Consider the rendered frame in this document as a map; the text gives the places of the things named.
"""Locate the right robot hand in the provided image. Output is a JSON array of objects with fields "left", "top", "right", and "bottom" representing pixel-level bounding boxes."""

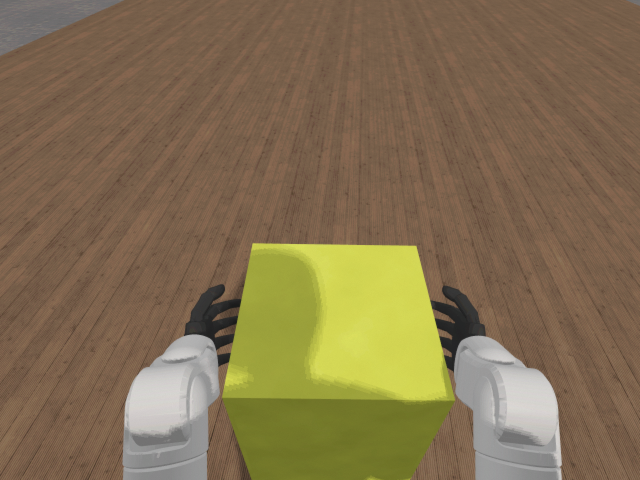
[{"left": 430, "top": 286, "right": 486, "bottom": 372}]

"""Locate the right robot forearm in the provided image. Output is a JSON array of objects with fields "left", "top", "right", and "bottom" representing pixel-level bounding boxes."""
[{"left": 454, "top": 336, "right": 562, "bottom": 480}]

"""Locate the left robot forearm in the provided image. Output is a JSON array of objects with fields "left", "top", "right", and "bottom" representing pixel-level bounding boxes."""
[{"left": 123, "top": 334, "right": 220, "bottom": 480}]

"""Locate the left robot hand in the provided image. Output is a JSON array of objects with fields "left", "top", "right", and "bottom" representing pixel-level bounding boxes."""
[{"left": 184, "top": 284, "right": 241, "bottom": 367}]

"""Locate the carton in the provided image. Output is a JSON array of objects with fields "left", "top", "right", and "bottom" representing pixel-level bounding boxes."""
[{"left": 222, "top": 243, "right": 455, "bottom": 480}]

